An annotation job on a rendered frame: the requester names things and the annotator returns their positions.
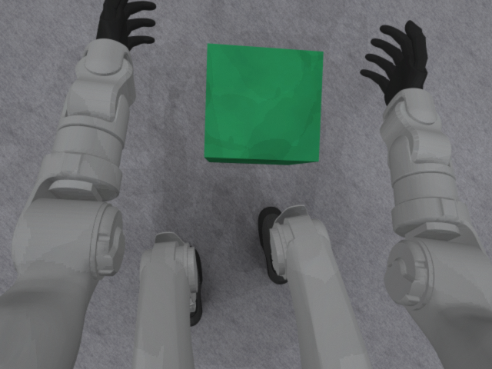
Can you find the right robot upper arm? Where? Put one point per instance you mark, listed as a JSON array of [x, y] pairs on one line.
[[446, 287]]

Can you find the robot left forearm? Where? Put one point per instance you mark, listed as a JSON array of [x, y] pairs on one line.
[[85, 158]]

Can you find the right robot hand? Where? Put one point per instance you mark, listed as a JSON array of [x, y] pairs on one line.
[[410, 61]]

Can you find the left robot upper arm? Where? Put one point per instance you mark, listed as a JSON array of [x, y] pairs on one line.
[[62, 249]]

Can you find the robot right forearm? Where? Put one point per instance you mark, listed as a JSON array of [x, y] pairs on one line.
[[426, 200]]

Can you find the carton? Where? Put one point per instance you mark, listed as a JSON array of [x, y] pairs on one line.
[[263, 105]]

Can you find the left robot foot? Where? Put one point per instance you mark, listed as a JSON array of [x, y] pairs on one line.
[[196, 316]]

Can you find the left robot hand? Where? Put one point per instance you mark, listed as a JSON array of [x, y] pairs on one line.
[[114, 23]]

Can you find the right robot shin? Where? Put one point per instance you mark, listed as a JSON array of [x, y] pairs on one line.
[[298, 210]]

